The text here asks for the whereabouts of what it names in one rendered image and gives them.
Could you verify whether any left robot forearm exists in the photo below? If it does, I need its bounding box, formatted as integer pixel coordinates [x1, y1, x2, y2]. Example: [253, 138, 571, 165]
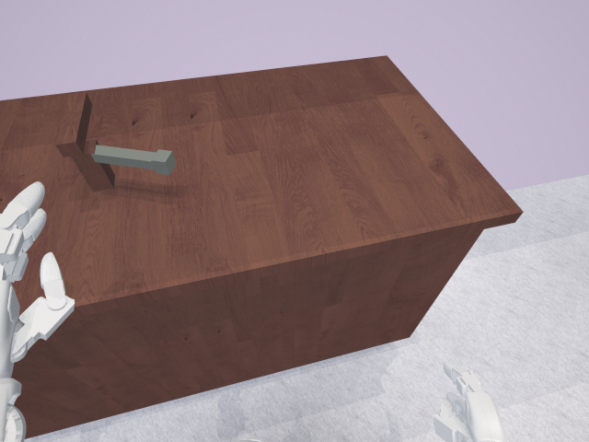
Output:
[0, 378, 27, 442]

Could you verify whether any robot right hand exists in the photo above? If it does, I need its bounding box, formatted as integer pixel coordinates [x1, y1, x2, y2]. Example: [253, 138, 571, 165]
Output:
[434, 361, 507, 442]

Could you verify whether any robot left hand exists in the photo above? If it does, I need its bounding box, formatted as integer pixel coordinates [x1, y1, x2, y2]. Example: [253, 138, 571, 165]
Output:
[0, 181, 75, 378]

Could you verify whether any counter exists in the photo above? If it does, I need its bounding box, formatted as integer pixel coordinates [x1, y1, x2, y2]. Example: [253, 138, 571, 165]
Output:
[0, 55, 523, 439]

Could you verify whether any tap lever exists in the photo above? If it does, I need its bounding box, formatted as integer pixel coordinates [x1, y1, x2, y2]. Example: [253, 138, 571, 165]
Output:
[91, 145, 176, 175]

